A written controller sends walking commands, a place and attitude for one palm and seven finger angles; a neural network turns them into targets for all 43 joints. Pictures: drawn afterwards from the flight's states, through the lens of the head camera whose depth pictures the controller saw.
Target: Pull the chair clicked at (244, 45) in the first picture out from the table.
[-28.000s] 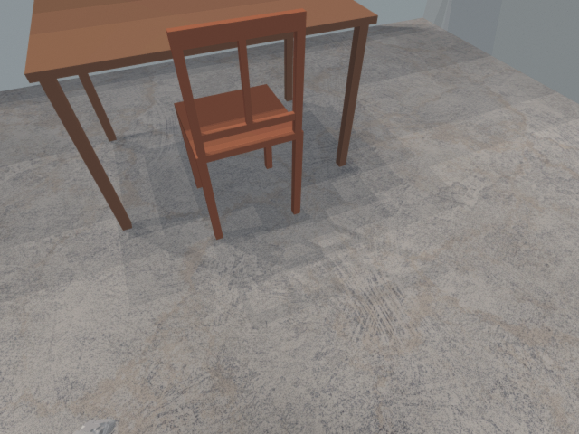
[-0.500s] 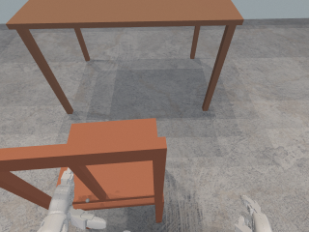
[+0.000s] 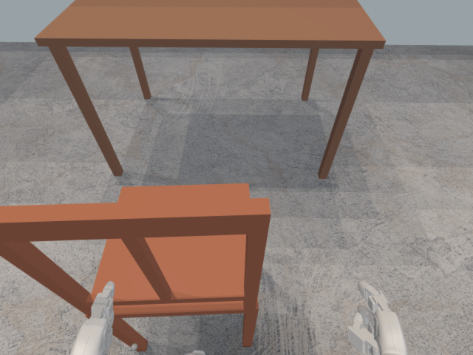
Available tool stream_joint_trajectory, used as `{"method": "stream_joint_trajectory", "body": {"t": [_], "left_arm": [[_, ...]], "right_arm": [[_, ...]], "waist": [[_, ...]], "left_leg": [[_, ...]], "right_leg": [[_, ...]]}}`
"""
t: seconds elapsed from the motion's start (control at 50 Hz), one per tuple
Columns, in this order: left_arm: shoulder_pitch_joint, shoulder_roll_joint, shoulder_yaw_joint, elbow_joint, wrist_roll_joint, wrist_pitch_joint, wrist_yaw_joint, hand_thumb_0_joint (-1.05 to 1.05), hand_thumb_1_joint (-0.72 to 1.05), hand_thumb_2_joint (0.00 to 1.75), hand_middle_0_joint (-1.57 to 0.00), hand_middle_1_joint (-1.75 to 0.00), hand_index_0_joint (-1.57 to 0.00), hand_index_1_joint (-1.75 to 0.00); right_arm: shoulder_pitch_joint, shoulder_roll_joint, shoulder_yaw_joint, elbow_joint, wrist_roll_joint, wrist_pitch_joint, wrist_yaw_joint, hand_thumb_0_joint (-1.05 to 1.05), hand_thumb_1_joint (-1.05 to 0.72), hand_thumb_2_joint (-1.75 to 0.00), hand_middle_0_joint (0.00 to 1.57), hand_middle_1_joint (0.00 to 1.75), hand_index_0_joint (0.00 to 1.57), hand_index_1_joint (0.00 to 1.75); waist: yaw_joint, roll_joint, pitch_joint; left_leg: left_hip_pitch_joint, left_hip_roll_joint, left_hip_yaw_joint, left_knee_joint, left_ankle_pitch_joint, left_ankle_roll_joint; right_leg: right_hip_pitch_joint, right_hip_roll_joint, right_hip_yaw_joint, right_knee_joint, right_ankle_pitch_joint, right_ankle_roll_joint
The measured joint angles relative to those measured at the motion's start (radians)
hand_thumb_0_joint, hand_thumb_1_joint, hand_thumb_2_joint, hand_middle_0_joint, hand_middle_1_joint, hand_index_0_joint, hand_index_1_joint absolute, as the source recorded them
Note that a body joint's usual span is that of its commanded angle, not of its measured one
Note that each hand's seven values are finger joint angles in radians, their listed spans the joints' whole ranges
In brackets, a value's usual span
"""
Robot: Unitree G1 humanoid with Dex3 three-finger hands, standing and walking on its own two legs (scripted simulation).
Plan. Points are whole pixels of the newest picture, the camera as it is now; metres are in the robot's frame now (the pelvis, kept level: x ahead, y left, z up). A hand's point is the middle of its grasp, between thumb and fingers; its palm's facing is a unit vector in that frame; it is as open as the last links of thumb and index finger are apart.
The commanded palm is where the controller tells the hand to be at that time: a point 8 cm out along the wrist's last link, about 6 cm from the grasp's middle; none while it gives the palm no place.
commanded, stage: draw the hand back to the body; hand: left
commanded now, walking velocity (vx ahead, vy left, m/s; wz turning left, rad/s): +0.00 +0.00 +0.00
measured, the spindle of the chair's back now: (151, 269) +0.27 +0.17 -0.03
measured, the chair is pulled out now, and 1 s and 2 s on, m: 0.59 0.59 0.60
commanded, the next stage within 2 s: step back with the hand held close in 1.70 s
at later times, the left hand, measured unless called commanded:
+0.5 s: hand (112, 331) +0.16 +0.17 +0.06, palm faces +0.00 -1.00 -0.09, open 17.5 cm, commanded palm +0.11 +0.24 +0.08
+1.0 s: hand (68, 317) +0.16 +0.22 +0.10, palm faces +0.19 -0.87 -0.46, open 12.8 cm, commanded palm +0.14 +0.27 +0.18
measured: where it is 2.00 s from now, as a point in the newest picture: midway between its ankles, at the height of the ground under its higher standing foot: outside the picture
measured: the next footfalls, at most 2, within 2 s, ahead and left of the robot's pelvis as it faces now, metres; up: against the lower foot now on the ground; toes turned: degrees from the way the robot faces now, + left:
none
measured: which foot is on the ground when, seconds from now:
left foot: down 0.00-1.00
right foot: down 0.00-1.00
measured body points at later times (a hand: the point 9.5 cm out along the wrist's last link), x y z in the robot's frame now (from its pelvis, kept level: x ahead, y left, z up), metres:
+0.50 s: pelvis -0.01 +0.00 -0.02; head +0.02 -0.01 +0.43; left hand +0.15 +0.23 +0.07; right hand +0.18 -0.23 -0.09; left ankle +0.01 +0.14 -0.68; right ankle +0.00 -0.15 -0.68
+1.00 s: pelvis +0.02 -0.01 +0.04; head +0.02 -0.04 +0.49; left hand +0.15 +0.26 +0.13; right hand +0.21 -0.23 -0.04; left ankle +0.01 +0.14 -0.68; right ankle +0.00 -0.15 -0.68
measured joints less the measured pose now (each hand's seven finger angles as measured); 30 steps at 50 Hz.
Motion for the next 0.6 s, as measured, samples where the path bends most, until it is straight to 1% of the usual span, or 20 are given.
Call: {"method": "stream_joint_trajectory", "body": {"t": [0.14, 0.16, 0.22, 0.3, 0.36, 0.4, 0.42, 0.44, 0.48, 0.54, 0.6], "left_arm": [[0.095, 0.0, -0.005, -0.052, 0.003, -0.018, -0.008, -0.01, -0.54, 0.21, 0.0, 0.0, -0.01, 0.0], [0.109, -0.003, -0.002, -0.061, -0.015, -0.037, -0.014, -0.01, -0.54, 0.21, 0.0, 0.0, -0.01, 0.0], [0.135, -0.003, 0.009, -0.096, -0.06, -0.15, -0.053, -0.01, -0.54, 0.21, 0.0, 0.0, -0.01, 0.0], [0.121, 0.009, 0.043, -0.139, -0.1, -0.308, -0.111, -0.01, -0.54, 0.21, 0.0, 0.0, -0.01, 0.0], [0.086, 0.022, 0.081, -0.137, -0.127, -0.421, -0.171, -0.01, -0.54, 0.21, 0.0, 0.0, -0.01, 0.0], [0.059, 0.031, 0.106, -0.123, -0.152, -0.477, -0.223, -0.01, -0.55, 0.2, 0.0, 0.0, -0.01, 0.0], [0.048, 0.036, 0.117, -0.117, -0.162, -0.488, -0.245, -0.01, -0.55, 0.2, 0.0, 0.0, -0.01, 0.0], [0.042, 0.041, 0.126, -0.115, -0.172, -0.486, -0.261, -0.01, -0.55, 0.2, 0.0, 0.0, -0.01, 0.0], [0.042, 0.049, 0.14, -0.122, -0.189, -0.456, -0.276, -0.01, -0.55, 0.2, 0.0, 0.0, -0.01, 0.0], [0.058, 0.059, 0.156, -0.148, -0.207, -0.405, -0.27, -0.01, -0.55, 0.2, 0.0, 0.0, -0.01, 0.0], [0.072, 0.068, 0.171, -0.17, -0.213, -0.369, -0.261, -0.01, -0.54, 0.21, 0.0, -0.01, -0.01, -0.01]], "right_arm": [[0.007, 0.003, -0.017, -0.004, 0.004, 0.001, -0.006, 0.02, -0.9, -0.89, 0.21, 0.3, 0.2, 0.3], [0.007, 0.004, -0.019, -0.003, 0.004, -0.004, -0.007, 0.02, -0.9, -0.89, 0.21, 0.3, 0.2, 0.3], [0.008, 0.005, -0.029, 0.01, 0.005, -0.032, -0.008, 0.02, -0.9, -0.89, 0.21, 0.3, 0.2, 0.3], [-0.004, 0.009, -0.04, 0.04, 0.014, -0.052, 0.001, 0.01, -0.9, -0.89, 0.21, 0.3, 0.2, 0.3], [-0.023, 0.017, -0.045, 0.06, 0.021, -0.056, 0.017, 0.02, -0.9, -0.89, 0.2, 0.3, 0.2, 0.3], [-0.036, 0.021, -0.044, 0.068, 0.027, -0.055, 0.027, 0.02, -0.9, -0.89, 0.2, 0.3, 0.2, 0.3], [-0.041, 0.024, -0.044, 0.07, 0.032, -0.052, 0.031, 0.02, -0.9, -0.89, 0.2, 0.3, 0.2, 0.3], [-0.045, 0.026, -0.043, 0.069, 0.036, -0.048, 0.032, 0.02, -0.9, -0.89, 0.2, 0.3, 0.2, 0.3], [-0.045, 0.031, -0.038, 0.064, 0.044, -0.041, 0.03, 0.02, -0.9, -0.89, 0.2, 0.3, 0.2, 0.3], [-0.033, 0.035, -0.03, 0.057, 0.05, -0.042, 0.019, 0.02, -0.9, -0.89, 0.2, 0.3, 0.2, 0.3], [-0.018, 0.033, -0.023, 0.056, 0.052, -0.054, 0.01, 0.02, -0.9, -0.89, 0.21, 0.3, 0.2, 0.3]], "waist": [[0.005, 0.002, -0.012], [0.005, 0.0, -0.013], [0.014, -0.005, -0.013], [0.024, -0.007, -0.005], [0.026, -0.005, -0.001], [0.025, -0.003, 0.005], [0.025, -0.001, 0.009], [0.023, 0.003, 0.014], [0.021, 0.007, 0.021], [0.021, 0.012, 0.022], [0.023, 0.015, 0.02]], "left_leg": [[-0.017, 0.002, -0.003, 0.022, -0.01, 0.0], [-0.022, 0.002, -0.004, 0.027, -0.012, 0.0], [-0.049, 0.003, -0.01, 0.054, -0.02, -0.002], [-0.075, 0.004, -0.016, 0.089, -0.03, -0.005], [-0.096, 0.006, -0.016, 0.114, -0.036, -0.007], [-0.106, 0.008, -0.013, 0.127, -0.039, -0.009], [-0.105, 0.01, -0.012, 0.13, -0.041, -0.009], [-0.101, 0.011, -0.01, 0.13, -0.041, -0.009], [-0.081, 0.012, -0.006, 0.119, -0.038, -0.01], [-0.041, 0.013, -0.001, 0.084, -0.028, -0.008], [0.002, 0.014, 0.0, 0.044, -0.015, -0.007]], "right_leg": [[-0.014, 0.002, -0.002, 0.017, -0.008, 0.0], [-0.019, 0.002, -0.002, 0.021, -0.009, 0.0], [-0.043, 0.004, -0.006, 0.045, -0.016, -0.001], [-0.066, 0.006, -0.01, 0.078, -0.027, -0.004], [-0.089, 0.008, -0.007, 0.104, -0.032, -0.005], [-0.102, 0.011, -0.004, 0.119, -0.035, -0.006], [-0.103, 0.012, -0.002, 0.123, -0.035, -0.007], [-0.099, 0.013, 0.0, 0.123, -0.035, -0.006], [-0.083, 0.014, 0.004, 0.114, -0.032, -0.005], [-0.045, 0.014, 0.006, 0.082, -0.022, -0.005], [-0.002, 0.015, 0.005, 0.042, -0.01, -0.006]]}}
